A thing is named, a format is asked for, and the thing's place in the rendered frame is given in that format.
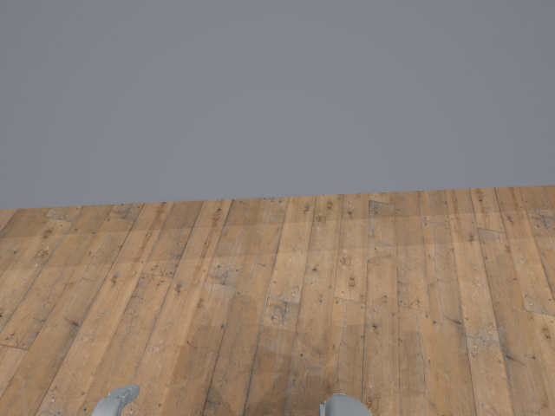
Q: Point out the robot right thigh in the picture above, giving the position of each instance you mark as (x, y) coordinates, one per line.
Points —
(340, 405)

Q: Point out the left robot hand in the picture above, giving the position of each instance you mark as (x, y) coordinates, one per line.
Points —
(117, 399)

